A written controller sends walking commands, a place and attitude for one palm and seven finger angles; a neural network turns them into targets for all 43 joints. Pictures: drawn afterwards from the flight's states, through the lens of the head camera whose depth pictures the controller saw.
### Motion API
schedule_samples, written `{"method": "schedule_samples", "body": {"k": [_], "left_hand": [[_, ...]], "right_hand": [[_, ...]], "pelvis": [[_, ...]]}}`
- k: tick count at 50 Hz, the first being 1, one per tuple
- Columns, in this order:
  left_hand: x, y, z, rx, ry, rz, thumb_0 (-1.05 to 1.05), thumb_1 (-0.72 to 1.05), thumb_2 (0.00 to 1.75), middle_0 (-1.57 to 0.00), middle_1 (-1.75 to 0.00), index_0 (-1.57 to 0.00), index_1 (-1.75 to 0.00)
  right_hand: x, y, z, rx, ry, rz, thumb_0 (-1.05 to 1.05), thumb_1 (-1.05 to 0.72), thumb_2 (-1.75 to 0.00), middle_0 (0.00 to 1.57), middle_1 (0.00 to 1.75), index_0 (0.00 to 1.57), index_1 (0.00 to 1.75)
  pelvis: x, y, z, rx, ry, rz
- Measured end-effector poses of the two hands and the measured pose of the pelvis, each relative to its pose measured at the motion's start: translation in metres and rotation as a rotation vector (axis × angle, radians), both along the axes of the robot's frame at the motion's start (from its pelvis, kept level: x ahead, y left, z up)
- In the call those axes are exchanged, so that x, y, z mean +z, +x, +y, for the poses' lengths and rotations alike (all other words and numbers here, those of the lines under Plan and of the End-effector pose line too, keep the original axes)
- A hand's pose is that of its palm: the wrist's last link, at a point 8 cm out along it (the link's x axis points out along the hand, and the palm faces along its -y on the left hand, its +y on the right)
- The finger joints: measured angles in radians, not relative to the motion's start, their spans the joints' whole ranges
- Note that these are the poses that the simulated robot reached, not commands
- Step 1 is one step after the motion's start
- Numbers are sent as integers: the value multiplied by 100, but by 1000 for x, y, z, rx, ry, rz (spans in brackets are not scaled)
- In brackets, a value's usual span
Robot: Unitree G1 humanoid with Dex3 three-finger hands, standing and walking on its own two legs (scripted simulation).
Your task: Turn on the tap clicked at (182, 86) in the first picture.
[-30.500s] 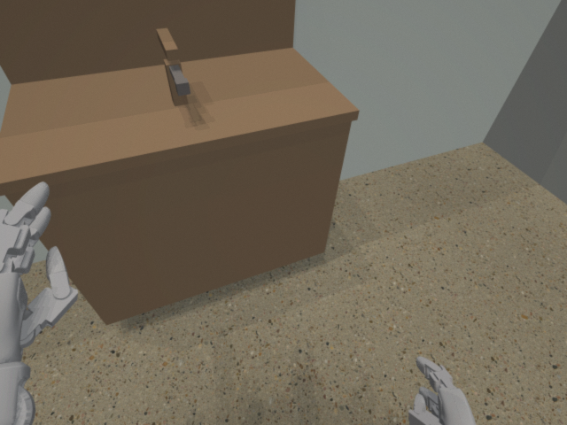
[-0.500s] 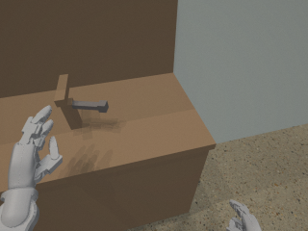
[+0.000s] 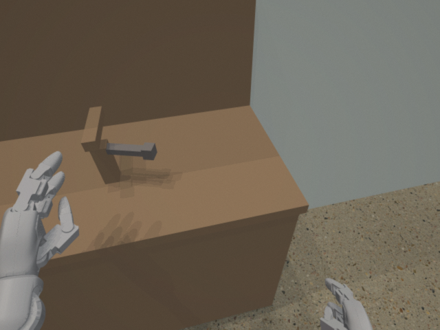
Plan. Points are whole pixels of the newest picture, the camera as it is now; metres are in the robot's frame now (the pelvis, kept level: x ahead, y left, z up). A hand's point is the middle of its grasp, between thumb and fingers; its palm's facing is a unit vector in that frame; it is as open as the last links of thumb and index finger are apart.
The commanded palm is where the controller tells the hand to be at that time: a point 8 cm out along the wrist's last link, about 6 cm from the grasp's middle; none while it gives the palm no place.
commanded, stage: step back with the hand held close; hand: left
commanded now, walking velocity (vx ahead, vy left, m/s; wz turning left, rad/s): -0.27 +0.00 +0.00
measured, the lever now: (149, 151) +0.45 +0.22 +0.09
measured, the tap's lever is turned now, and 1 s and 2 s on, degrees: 70 70 70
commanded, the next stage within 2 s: stop stepping back and stand still in 1.34 s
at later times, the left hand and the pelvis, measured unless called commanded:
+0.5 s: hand (35, 259) +0.16 +0.27 +0.15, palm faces +0.35 -0.83 -0.43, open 7.4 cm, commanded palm +0.11 +0.30 +0.17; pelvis -0.05 +0.02 -0.01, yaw +0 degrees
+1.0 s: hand out of the picture +0.11 +0.30 +0.15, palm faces +0.39 -0.83 -0.39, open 7.4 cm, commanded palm +0.04 +0.33 +0.17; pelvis -0.11 +0.04 -0.01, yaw +2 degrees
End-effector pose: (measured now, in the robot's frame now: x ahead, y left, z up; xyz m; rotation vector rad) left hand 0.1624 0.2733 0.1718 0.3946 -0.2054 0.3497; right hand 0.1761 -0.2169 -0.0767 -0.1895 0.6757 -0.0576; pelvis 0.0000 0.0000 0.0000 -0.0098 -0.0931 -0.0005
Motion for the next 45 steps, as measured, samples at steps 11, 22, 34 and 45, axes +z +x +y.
{"method": "schedule_samples", "body": {"k": [11, 22, 34, 45], "left_hand": [[-10, -2, 6, -24, 42, 71, 1, 89, 90, -20, -30, -21, -30], [-5, -36, 25, -30, 97, 41, 2, 88, 89, -21, -30, -21, -30], [-11, -61, 40, 21, 97, 33, 2, 89, 90, -21, -30, -21, -30], [-13, -83, 45, -33, 30, -77, 2, 88, 89, -21, -30, -21, -30]], "right_hand": [[-5, -19, -11, -51, -26, 57, 1, -90, -90, 20, 30, 20, 30], [-7, -52, -3, -79, -77, 82, 1, -90, -90, 20, 30, 20, 30], [-11, -78, 23, -42, -58, 68, 1, -90, -90, 20, 30, 20, 30], [-6, -98, 22, -53, -124, 88, 1, -90, -90, 20, 30, 20, 30]], "pelvis": [[-4, -17, 5, -9, -10, 75], [-10, -46, 19, -1, -25, 95], [-12, -69, 30, 13, -20, 99], [-20, -88, 41, 45, -26, 101]]}}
